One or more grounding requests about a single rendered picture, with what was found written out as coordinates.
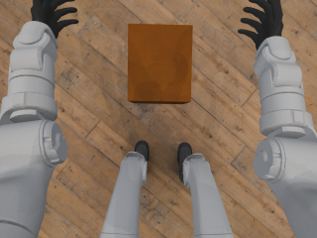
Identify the robot left forearm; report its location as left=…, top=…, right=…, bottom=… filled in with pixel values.
left=0, top=21, right=58, bottom=126

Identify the left robot thigh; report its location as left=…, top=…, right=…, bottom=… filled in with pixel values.
left=99, top=156, right=148, bottom=238

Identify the carton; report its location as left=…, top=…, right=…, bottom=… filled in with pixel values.
left=127, top=23, right=193, bottom=104

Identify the left robot hand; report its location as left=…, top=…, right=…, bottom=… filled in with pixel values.
left=31, top=0, right=79, bottom=39

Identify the robot right upper arm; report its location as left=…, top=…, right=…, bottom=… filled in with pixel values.
left=253, top=136, right=317, bottom=238

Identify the left robot foot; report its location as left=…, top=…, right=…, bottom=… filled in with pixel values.
left=134, top=140, right=150, bottom=163

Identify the right robot hand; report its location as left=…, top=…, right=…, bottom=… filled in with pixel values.
left=238, top=0, right=284, bottom=50

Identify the robot left upper arm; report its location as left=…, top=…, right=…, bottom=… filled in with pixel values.
left=0, top=119, right=68, bottom=238

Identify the robot right forearm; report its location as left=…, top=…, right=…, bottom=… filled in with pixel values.
left=253, top=36, right=317, bottom=143

